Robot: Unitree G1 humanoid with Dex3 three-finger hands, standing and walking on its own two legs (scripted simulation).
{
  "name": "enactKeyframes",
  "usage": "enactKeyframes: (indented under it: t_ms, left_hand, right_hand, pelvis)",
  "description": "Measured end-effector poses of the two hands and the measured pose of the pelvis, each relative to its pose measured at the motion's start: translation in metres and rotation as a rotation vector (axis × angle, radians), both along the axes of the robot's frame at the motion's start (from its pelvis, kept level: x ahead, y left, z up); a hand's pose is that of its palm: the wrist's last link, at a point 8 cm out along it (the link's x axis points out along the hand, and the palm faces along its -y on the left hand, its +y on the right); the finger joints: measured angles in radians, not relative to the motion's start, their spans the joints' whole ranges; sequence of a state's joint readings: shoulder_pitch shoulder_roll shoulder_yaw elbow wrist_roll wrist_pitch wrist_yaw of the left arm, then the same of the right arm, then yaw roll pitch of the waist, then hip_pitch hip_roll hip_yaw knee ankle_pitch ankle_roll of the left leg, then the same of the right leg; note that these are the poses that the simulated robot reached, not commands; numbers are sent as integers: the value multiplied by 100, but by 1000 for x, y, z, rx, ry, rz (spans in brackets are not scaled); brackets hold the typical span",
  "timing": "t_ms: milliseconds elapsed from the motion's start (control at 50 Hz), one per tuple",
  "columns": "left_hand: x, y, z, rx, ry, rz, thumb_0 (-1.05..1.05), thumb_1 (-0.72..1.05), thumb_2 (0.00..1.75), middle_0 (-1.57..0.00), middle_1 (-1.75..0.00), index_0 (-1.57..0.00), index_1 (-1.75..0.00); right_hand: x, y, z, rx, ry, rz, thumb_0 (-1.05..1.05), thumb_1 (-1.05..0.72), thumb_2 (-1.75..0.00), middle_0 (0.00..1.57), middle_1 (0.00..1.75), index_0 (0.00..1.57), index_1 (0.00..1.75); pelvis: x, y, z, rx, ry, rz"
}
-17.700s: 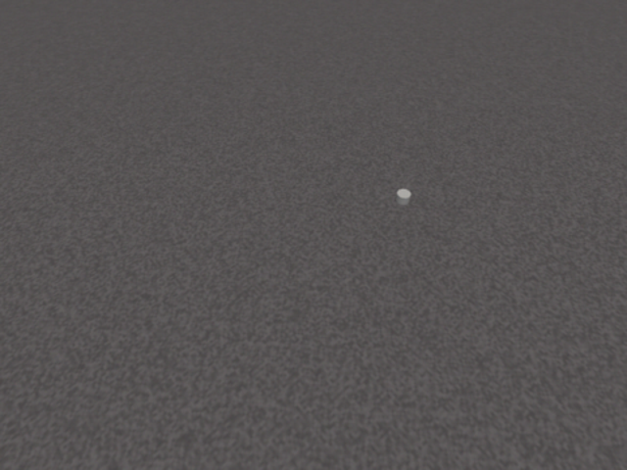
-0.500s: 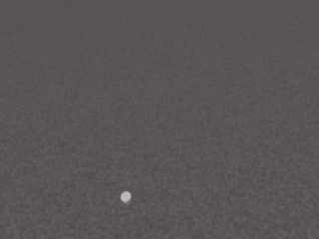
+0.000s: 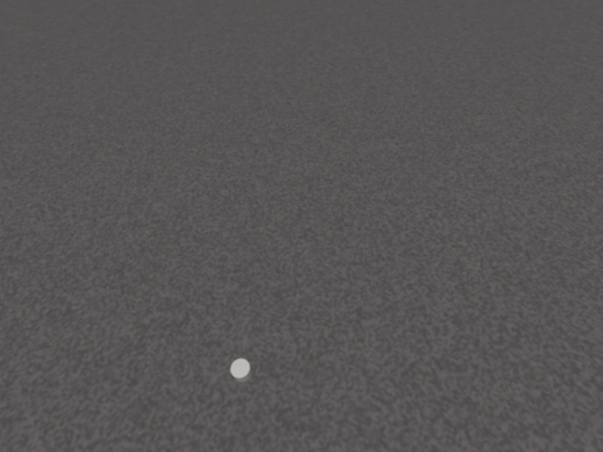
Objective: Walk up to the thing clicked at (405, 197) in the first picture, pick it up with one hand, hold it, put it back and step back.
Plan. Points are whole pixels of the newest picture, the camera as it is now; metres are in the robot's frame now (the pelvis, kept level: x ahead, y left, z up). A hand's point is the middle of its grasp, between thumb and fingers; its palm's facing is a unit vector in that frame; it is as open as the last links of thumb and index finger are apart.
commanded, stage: walk up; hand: left
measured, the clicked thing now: (241, 370) +0.50 +0.24 -0.76
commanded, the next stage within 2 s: none
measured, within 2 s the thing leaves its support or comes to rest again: neither
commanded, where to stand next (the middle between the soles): +0.09 +0.02 m, yaw -4 degrees
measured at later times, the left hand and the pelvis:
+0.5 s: hand out of the picture +0.03 +0.30 -0.18, palm faces -0.08 -0.93 -0.35, open 7.4 cm; pelvis -0.10 +0.05 -0.02, yaw -2 degrees
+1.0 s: hand out of the picture -0.09 +0.28 -0.16, palm faces -0.03 -0.92 -0.39, open 7.4 cm; pelvis -0.23 +0.02 -0.03, yaw -1 degrees
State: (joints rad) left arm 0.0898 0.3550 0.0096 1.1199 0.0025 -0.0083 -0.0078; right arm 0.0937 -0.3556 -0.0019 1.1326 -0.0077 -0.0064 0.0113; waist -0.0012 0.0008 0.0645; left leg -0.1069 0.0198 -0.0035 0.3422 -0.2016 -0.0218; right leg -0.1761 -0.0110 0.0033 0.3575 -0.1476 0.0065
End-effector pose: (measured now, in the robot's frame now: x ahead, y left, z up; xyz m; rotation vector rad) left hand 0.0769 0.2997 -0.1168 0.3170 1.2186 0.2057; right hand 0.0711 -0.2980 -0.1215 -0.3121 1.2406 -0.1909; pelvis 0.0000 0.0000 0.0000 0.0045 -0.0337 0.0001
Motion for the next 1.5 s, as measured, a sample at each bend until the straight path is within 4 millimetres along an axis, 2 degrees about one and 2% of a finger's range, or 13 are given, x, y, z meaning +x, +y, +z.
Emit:
enactKeyframes:
  t_ms: [200,320,400,560,700,840,940,1020,1120,1220,1360,1420,1500]
  left_hand:
    - [-6,25,-12,42,-25,-22,0,91,90,-20,-30,-20,-30]
    - [-2,49,-32,35,-86,-62,0,91,90,-20,-30,-20,-30]
    - [-16,50,-32,24,-72,-68,0,91,90,-20,-30,-20,-30]
    - [-68,47,-29,13,-1,-96,0,91,90,-20,-30,-20,-30]
    - [-106,36,-26,52,-9,-117,0,91,90,-20,-30,-20,-30]
    - [-151,19,-3,54,-42,-105,0,91,90,-20,-30,-20,-30]
    - [-167,20,2,62,-108,-96,0,90,90,-20,-30,-20,-30]
    - [-182,27,-11,40,-164,-79,0,90,90,-20,-30,-20,-30]
    - [-222,25,-15,15,-120,-45,0,91,90,-20,-30,-20,-30]
    - [-271,19,-16,7,-65,-46,0,91,90,-20,-30,-20,-30]
    - [-339,2,-17,42,5,-42,0,91,90,-20,-30,-20,-30]
    - [-357,-3,-9,44,8,-20,1,91,90,-20,-30,-20,-30]
    - [-364,0,-3,44,-17,0,1,90,90,-20,-30,-20,-30]
  right_hand:
    - [-21,-9,-6,-68,15,-9,0,-90,-90,20,29,20,30]
    - [-72,8,-7,-127,53,-8,0,-90,-90,20,29,20,30]
    - [-107,23,2,-118,96,-30,0,-90,-90,20,29,20,30]
    - [-132,31,6,-112,24,-55,0,-90,-90,20,30,21,30]
    - [-147,10,-11,-87,-65,-48,0,-90,-90,20,30,21,30]
    - [-170,-1,-7,-63,-96,-55,0,-90,-90,20,30,21,30]
    - [-197,-1,-4,-86,-82,-2,0,-90,-90,20,30,20,30]
    - [-224,5,-7,-112,-64,40,0,-90,-90,20,30,20,30]
    - [-257,11,5,-99,-66,50,0,-90,-90,20,30,21,30]
    - [-279,-1,14,-106,-113,39,0,-90,-90,20,30,21,30]
    - [-309,-30,-1,-82,-146,-3,0,-90,-90,20,30,21,30]
    - [-326,-33,-4,-59,-113,-20,0,-90,-90,20,30,20,30]
    - [-346,-28,-9,-43,-47,-6,0,-90,-90,20,29,20,30]
  pelvis:
    - [-41,14,-16,5,7,2]
    - [-69,39,-32,5,14,8]
    - [-83,44,-24,-16,8,-3]
    - [-113,46,-17,-29,17,-48]
    - [-151,29,-31,-17,4,-89]
    - [-186,20,-19,17,4,-79]
    - [-214,21,-19,18,17,-45]
    - [-241,25,-30,24,-2,-6]
    - [-270,20,-22,0,-17,-14]
    - [-295,9,-19,-14,-10,-41]
    - [-322,-10,-26,-35,-31,-64]
    - [-327,-11,-21,-14,-29,-63]
    - [-330,-7,-18,-4,-19,-34]
